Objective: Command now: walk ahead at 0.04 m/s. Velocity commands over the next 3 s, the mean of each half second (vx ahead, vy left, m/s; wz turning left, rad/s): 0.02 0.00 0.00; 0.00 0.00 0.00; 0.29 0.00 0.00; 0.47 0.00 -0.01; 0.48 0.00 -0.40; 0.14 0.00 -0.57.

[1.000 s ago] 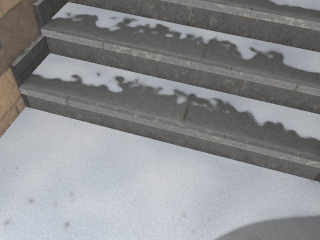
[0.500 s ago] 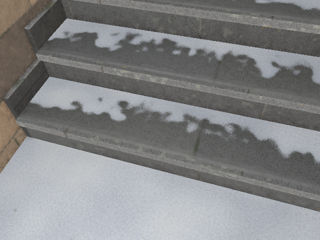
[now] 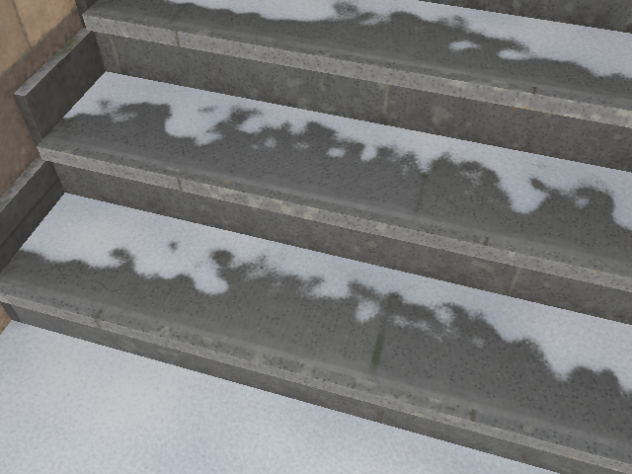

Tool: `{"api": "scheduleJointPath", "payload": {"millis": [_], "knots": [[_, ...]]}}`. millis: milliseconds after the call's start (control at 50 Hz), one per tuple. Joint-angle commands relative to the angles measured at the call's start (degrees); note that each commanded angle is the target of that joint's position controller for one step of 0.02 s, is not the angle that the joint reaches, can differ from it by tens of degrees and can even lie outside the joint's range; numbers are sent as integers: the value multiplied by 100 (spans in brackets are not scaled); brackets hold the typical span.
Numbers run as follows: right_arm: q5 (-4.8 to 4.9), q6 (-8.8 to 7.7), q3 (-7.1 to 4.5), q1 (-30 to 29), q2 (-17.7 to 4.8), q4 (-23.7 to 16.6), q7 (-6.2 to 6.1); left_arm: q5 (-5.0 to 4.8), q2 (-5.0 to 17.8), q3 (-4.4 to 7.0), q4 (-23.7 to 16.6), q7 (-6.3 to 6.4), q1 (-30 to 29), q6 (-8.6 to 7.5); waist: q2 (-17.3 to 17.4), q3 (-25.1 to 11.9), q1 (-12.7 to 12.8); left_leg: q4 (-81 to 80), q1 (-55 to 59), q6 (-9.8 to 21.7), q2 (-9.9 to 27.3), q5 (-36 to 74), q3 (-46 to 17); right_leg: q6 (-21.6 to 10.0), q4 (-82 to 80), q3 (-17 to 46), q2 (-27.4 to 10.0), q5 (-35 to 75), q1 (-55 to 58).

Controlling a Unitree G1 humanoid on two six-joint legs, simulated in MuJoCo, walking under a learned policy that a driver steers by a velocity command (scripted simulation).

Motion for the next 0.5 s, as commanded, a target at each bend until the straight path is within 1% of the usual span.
{"api": "scheduleJointPath", "payload": {"millis": [20,40,60,80,100,140,180,240,340,500], "knots": [[-2,-72,-238,-281,-865,-255,-17,28,706,117,-86,98,343,-10,397,-74,17,-1127,-559,-40,854,-2209,-1126,-139,-470,22,-180,119,233],[-19,-36,-240,-333,-793,-261,-43,-34,740,137,18,74,398,-57,54,147,4,-967,-229,-157,628,-1910,-809,-239,-553,52,-97,-443,-403],[-43,-30,-230,-362,-713,-229,-65,-25,557,93,20,53,296,-135,-33,176,-23,-661,128,-193,560,-1460,-706,-241,-765,134,-133,-471,-686],[-40,-27,-227,-301,-652,-194,-79,6,493,73,33,40,191,-209,-206,74,-103,-439,415,-172,512,-997,-608,-208,-915,205,-190,-342,-801],[-47,-23,-233,-237,-660,-145,-90,8,531,81,18,26,80,-275,-293,-17,-165,-279,635,-146,485,-573,-553,-179,-985,249,-210,-150,-842],[-58,-19,-255,-217,-728,-71,-87,-17,549,73,16,-3,33,-373,-181,-192,-173,-152,829,-93,498,26,-546,-156,-943,275,-232,322,-709],[-33,-11,-268,-311,-756,-30,-70,-39,585,66,54,-17,92,-400,-81,-267,-123,-115,846,-71,526,374,-566,-164,-876,248,-207,706,-523],[-14,14,-284,-451,-787,32,-52,-39,609,47,86,-13,123,-387,-2,-324,-71,-103,846,-89,543,627,-576,-208,-843,236,-194,1045,-320],[-11,60,-308,-557,-821,184,-57,-42,657,34,100,-19,77,-362,121,-341,-45,-107,874,-143,557,753,-587,-257,-867,231,-185,1272,-171],[-10,90,-326,-662,-875,409,-87,-35,669,34,118,-45,-20,-342,146,-354,-50,-108,868,-186,595,768,-606,-307,-933,227,-161,1385,-58]]}}
Next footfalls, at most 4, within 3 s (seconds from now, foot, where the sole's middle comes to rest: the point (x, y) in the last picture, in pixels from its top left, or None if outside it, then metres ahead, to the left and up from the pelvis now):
1.34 left None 0.18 0.11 -0.77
1.80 right None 0.46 -0.08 -0.77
2.28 left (269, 311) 0.78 0.13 -0.60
2.90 right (410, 193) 0.98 -0.17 -0.43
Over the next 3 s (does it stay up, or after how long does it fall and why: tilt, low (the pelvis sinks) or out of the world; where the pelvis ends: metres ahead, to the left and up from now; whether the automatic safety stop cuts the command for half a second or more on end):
stays up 0.88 -0.04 0.23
